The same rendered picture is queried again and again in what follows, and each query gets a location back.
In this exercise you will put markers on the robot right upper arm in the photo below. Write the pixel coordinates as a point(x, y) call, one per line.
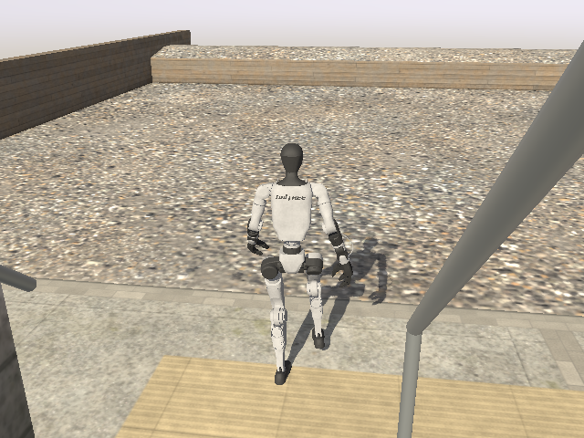
point(325, 207)

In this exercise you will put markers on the robot right forearm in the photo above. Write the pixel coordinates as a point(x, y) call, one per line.
point(338, 245)

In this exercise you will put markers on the left robot hand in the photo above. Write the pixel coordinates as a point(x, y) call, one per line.
point(256, 251)

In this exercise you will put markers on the robot left shin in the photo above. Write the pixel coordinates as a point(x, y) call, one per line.
point(279, 339)

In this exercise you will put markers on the robot left upper arm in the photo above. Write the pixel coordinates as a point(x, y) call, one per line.
point(263, 191)

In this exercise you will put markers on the robot left forearm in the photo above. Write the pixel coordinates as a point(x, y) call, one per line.
point(252, 236)

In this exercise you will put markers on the right robot hand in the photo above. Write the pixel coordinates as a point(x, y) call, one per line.
point(347, 273)

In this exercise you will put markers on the robot torso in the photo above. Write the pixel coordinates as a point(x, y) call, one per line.
point(291, 217)

